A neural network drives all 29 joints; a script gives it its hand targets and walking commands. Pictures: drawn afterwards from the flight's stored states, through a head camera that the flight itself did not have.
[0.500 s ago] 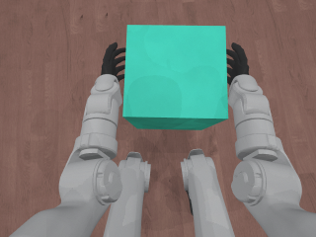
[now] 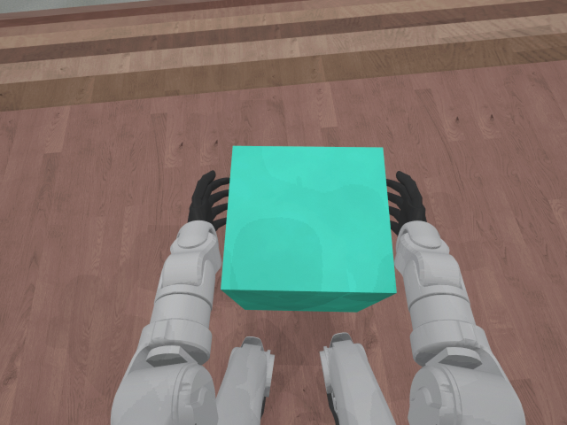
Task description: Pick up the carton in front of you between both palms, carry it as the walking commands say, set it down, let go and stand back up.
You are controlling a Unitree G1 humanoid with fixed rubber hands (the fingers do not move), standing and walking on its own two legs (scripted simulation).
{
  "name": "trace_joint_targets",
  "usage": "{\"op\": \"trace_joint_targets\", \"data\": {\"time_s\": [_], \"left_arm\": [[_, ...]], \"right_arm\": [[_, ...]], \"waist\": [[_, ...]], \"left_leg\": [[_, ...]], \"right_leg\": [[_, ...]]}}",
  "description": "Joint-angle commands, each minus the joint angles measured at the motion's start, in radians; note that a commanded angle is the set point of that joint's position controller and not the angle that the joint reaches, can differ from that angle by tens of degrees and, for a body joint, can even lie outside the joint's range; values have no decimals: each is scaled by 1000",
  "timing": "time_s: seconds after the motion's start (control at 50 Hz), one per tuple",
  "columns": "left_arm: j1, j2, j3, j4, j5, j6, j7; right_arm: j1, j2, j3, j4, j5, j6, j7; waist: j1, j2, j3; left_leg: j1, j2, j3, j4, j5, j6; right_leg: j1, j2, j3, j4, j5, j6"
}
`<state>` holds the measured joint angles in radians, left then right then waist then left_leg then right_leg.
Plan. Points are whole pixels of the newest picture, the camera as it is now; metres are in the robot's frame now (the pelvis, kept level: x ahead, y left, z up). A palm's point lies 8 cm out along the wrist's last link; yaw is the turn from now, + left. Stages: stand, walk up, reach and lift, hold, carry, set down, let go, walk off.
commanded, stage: reach and lift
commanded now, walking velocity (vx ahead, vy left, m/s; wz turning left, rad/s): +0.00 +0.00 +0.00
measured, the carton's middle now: (303, 240) +0.41 -0.02 -0.11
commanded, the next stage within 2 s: hold in 1.76 s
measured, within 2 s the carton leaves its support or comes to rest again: neither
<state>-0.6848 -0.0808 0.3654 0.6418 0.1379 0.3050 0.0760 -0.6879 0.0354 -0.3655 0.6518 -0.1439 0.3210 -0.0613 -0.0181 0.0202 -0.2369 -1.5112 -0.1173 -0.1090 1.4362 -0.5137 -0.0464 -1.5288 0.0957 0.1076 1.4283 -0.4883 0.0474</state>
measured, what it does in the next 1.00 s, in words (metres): rises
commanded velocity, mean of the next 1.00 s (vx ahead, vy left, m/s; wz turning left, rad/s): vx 0.00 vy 0.00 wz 0.00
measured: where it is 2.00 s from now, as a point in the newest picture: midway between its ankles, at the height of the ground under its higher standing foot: outside the picture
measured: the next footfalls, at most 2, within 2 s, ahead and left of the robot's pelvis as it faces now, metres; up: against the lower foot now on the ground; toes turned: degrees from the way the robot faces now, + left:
none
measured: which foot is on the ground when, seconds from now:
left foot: down 0.00-1.00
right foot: down 0.00-1.00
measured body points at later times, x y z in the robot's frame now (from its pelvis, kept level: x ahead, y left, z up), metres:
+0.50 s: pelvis +0.05 +0.00 +0.14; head +0.10 +0.00 +0.58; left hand +0.38 +0.14 +0.11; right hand +0.38 -0.16 +0.10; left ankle +0.07 +0.13 -0.57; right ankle +0.08 -0.13 -0.57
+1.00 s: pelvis +0.05 +0.00 +0.17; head +0.02 +0.00 +0.62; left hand +0.36 +0.15 +0.19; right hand +0.35 -0.16 +0.19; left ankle +0.07 +0.13 -0.57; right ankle +0.08 -0.13 -0.57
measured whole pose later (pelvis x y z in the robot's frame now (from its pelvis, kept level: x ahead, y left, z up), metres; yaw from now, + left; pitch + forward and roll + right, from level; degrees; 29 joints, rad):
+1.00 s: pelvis +0.05 +0.00 +0.17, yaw -1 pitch -3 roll +0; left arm -0.30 -0.16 0.29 0.40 0.28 0.60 -0.01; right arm -0.30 0.16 -0.29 0.40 -0.28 0.61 -0.01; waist 0.00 0.00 -0.02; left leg -0.18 -0.05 -0.15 0.48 -0.24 -0.01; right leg -0.19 0.05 0.14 0.48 -0.22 0.01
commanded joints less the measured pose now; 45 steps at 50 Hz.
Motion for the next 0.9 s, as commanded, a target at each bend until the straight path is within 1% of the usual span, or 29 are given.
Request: {"op": "trace_joint_targets", "data": {"time_s": [0.0, 0.18, 0.36, 0.48, 0.62, 0.68, 0.76, 0.84, 0.88], "left_arm": [[-543, -1068, -572, 28, -114, -12, -233], [-361, -1067, -580, 19, -83, -35, -233], [-197, -1065, -631, -40, -76, -22, -239], [-100, -1064, -672, -93, -90, 37, -255], [-21, -1055, -721, -196, -114, 150, -284], [3, -1049, -727, -242, -121, 204, -293], [9, -1026, -678, -240, -94, 264, -303], [-46, -1021, -613, -205, -68, 287, -319], [-95, -1033, -610, -210, -69, 284, -326]], "right_arm": [[-539, 1091, 574, 8, 127, -17, 252], [-363, 1090, 576, 3, 96, -43, 248], [-203, 1095, 627, -47, 94, -33, 248], [-110, 1098, 670, -101, 107, 22, 258], [-32, 1102, 723, -208, 131, 134, 274], [-10, 1093, 736, -261, 137, 188, 277], [-7, 1067, 691, -267, 110, 249, 284], [-61, 1061, 622, -230, 84, 270, 298], [-110, 1073, 619, -238, 86, 267, 305]], "waist": [[-9, -20, -704], [-2, -23, -563], [8, -20, -445], [15, -23, -343], [22, -28, -207], [22, -23, -133], [19, -18, 5], [16, -19, 83], [17, -19, 65]], "left_leg": [[445, -60, 107, -247, 213, 19], [660, -35, 62, -446, 283, 28], [911, -9, 29, -647, 407, 33], [1085, 4, 16, -783, 500, 35], [1269, 20, 18, -934, 558, 33], [1327, 23, 18, -991, 552, 33], [1341, 28, 24, -1048, 451, 37], [1322, 31, 32, -1066, 330, 44], [1325, 33, 35, -1061, 309, 47]], "right_leg": [[576, 63, -112, -233, 242, -19], [775, 48, -70, -422, 305, -32], [1010, 31, -34, -621, 418, -37], [1169, 17, -20, -757, 506, -35], [1345, 1, -12, -914, 559, -33], [1394, -3, -15, -972, 545, -33], [1395, -6, -25, -1028, 437, -37], [1378, -9, -35, -1044, 316, -43], [1384, -9, -39, -1040, 293, -45]]}}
